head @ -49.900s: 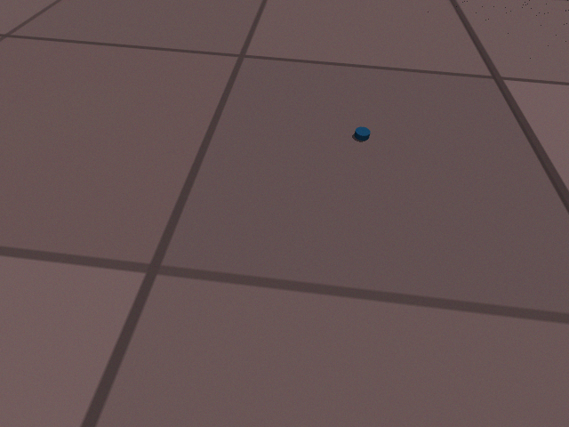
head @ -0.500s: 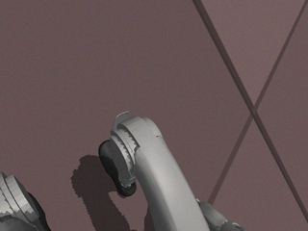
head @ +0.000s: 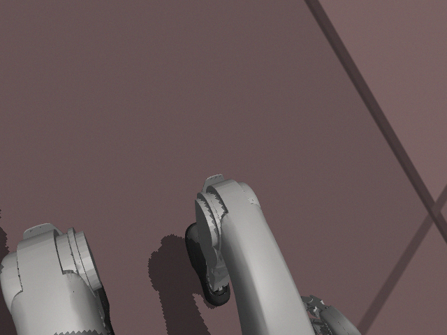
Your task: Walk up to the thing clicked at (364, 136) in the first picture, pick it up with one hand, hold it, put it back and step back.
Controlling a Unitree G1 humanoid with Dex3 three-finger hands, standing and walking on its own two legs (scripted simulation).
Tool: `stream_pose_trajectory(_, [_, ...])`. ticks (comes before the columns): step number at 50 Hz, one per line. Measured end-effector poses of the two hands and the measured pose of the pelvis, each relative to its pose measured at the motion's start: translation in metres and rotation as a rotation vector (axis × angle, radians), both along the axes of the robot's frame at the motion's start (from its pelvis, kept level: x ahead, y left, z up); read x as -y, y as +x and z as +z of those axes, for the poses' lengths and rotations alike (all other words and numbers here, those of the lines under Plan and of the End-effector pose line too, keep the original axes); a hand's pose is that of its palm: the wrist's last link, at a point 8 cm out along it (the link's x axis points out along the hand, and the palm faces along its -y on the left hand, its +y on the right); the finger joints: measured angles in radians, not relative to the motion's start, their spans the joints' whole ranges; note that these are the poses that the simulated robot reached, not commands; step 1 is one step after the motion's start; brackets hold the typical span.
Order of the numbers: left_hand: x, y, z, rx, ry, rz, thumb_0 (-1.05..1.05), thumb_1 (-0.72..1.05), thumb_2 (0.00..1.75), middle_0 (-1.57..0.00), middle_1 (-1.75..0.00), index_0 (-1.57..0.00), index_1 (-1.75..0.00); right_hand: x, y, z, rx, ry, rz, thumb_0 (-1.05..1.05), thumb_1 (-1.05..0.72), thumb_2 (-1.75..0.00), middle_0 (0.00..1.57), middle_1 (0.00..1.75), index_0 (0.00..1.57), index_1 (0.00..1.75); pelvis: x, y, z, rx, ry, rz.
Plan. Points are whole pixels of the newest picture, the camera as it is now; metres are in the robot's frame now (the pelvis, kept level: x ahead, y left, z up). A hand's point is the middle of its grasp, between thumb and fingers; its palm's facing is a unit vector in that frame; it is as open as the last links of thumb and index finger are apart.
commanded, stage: settle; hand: left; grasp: from above
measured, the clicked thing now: out of the picture +0.50 +0.32 -0.23
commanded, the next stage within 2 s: lift in 0.18 s
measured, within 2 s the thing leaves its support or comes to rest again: neither
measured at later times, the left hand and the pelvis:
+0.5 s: hand out of the picture +0.48 +0.30 -0.14, palm faces -0.46 -0.12 -0.88, open 10.0 cm; pelvis -0.01 -0.01 +0.01, yaw +4 degrees
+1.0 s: hand out of the picture +0.39 +0.31 +0.02, palm faces -0.44 -0.14 -0.89, open 9.9 cm; pelvis -0.01 -0.01 +0.11, yaw +9 degrees
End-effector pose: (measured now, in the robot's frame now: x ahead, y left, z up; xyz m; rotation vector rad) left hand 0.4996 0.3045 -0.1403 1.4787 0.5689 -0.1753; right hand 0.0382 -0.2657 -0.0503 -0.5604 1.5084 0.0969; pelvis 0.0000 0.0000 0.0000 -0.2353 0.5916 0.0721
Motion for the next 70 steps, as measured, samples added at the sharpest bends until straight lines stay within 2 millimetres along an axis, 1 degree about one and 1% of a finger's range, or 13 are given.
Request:
stream_pose_trajectory(9, [0.009, 0.0, 0.021, 0.022, -0.005, -0.051, 0.0, -0.04, 0.49, -0.57, -0.6, -0.72, -0.61, 0.005, 0.013, -0.015, 0.039, 0.002, -0.011, 0.0, -0.91, -0.9, 0.2, 0.3, 0.21, 0.3, 0.005, -0.003, -0.001, -0.002, 0.029, 0.014])
stream_pose_trajectory(15, [0.008, -0.001, 0.034, 0.028, 0.008, -0.036, 0.0, -0.03, 0.49, -0.57, -0.6, -0.72, -0.61, 0.006, 0.019, -0.022, 0.059, 0.002, -0.027, 0.0, -0.91, -0.9, 0.2, 0.3, 0.21, 0.3, 0.008, -0.005, 0.0, -0.008, 0.046, 0.02])
stream_pose_trajectory(20, [0.007, -0.004, 0.045, 0.006, 0.014, -0.024, 0.0, -0.02, 0.48, -0.55, -0.62, -0.71, -0.62, 0.008, 0.02, -0.025, 0.059, 0.001, -0.048, 0.0, -0.91, -0.9, 0.2, 0.3, 0.21, 0.3, 0.01, -0.005, 0.004, -0.014, 0.058, 0.023])
stream_pose_trajectory(26, [0.006, -0.014, 0.064, -0.014, -0.015, 0.001, 0.01, 0.01, 0.46, -0.51, -0.64, -0.68, -0.64, 0.011, 0.019, -0.019, 0.048, -0.008, -0.076, 0.0, -0.92, -0.9, 0.2, 0.3, 0.21, 0.3, 0.012, -0.005, 0.015, -0.027, 0.068, 0.032])
stream_pose_trajectory(32, [0.005, -0.032, 0.087, -0.029, -0.022, -0.012, 0.01, 0.03, 0.46, -0.5, -0.65, -0.66, -0.65, 0.016, 0.024, -0.009, 0.06, -0.021, -0.098, 0.01, -0.91, -0.9, 0.2, 0.3, 0.21, 0.3, 0.012, -0.006, 0.03, -0.032, 0.077, 0.041])
stream_pose_trajectory(35, [0.003, -0.043, 0.103, -0.018, -0.034, -0.015, 0.01, 0.03, 0.45, -0.49, -0.65, -0.66, -0.65, 0.018, 0.03, -0.002, 0.078, -0.025, -0.106, 0.01, -0.91, -0.9, 0.2, 0.3, 0.21, 0.3, 0.012, -0.007, 0.039, -0.037, 0.082, 0.048])
stream_pose_trajectory(39, [-0.001, -0.058, 0.128, 0.0, -0.033, -0.02, 0.01, 0.03, 0.45, -0.49, -0.65, -0.66, -0.66, 0.018, 0.042, 0.008, 0.115, -0.022, -0.115, 0.01, -0.91, -0.9, 0.2, 0.3, 0.21, 0.3, 0.011, -0.009, 0.054, -0.04, 0.091, 0.057])
stream_pose_trajectory(46, [-0.012, -0.084, 0.182, 0.013, -0.024, -0.002, 0.01, 0.03, 0.46, -0.48, -0.66, -0.65, -0.66, 0.007, 0.072, 0.033, 0.208, 0.009, -0.12, 0.01, -0.91, -0.9, 0.2, 0.3, 0.21, 0.3, 0.008, -0.01, 0.088, -0.033, 0.106, 0.067])
stream_pose_trajectory(53, [-0.011, -0.112, 0.238, 0.002, -0.036, 0.009, 0.01, 0.04, 0.46, -0.47, -0.67, -0.65, -0.67, -0.01, 0.098, 0.071, 0.297, 0.057, -0.126, 0.01, -0.91, -0.9, 0.2, 0.3, 0.21, 0.3, 0.006, -0.008, 0.132, 0.0, 0.122, 0.079])
stream_pose_trajectory(61, [0.004, -0.142, 0.311, 0.015, -0.058, 0.004, 0.01, 0.03, 0.46, -0.48, -0.67, -0.65, -0.67, -0.021, 0.115, 0.129, 0.375, 0.104, -0.147, 0.01, -0.9, -0.89, 0.2, 0.3, 0.21, 0.3, 0.008, -0.004, 0.194, 0.069, 0.153, 0.09])
stream_pose_trajectory(66, [0.013, -0.159, 0.356, 0.016, -0.052, 0.0, 0.01, 0.02, 0.47, -0.49, -0.66, -0.67, -0.66, -0.024, 0.119, 0.17, 0.412, 0.124, -0.164, 0.01, -0.9, -0.89, 0.2, 0.3, 0.21, 0.3, 0.01, 0.001, 0.235, 0.122, 0.176, 0.094])
stream_pose_trajectory(70, [0.015, -0.168, 0.389, 0.018, -0.051, 0.007, 0.01, 0.01, 0.48, -0.49, -0.66, -0.67, -0.66, -0.023, 0.121, 0.202, 0.44, 0.125, -0.175, 0.01, -0.9, -0.89, 0.2, 0.3, 0.21, 0.3, 0.01, 0.007, 0.265, 0.169, 0.191, 0.098])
